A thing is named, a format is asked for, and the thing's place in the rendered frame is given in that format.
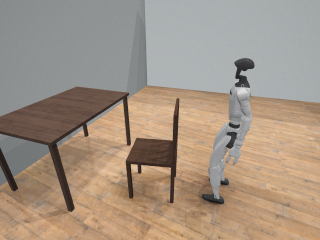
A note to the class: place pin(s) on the robot left forearm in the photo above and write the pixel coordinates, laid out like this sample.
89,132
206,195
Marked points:
243,129

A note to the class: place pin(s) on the table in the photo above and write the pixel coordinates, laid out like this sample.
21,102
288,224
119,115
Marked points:
50,120

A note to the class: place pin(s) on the robot left shin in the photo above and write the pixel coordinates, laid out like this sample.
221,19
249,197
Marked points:
215,180

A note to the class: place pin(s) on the chair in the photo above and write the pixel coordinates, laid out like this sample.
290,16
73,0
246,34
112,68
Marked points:
155,152

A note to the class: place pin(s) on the robot left hand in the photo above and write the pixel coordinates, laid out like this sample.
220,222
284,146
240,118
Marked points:
234,152

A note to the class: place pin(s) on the robot left upper arm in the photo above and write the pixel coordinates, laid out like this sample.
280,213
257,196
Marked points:
243,98

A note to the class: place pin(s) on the robot left thigh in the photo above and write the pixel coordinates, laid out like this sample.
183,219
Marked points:
220,150

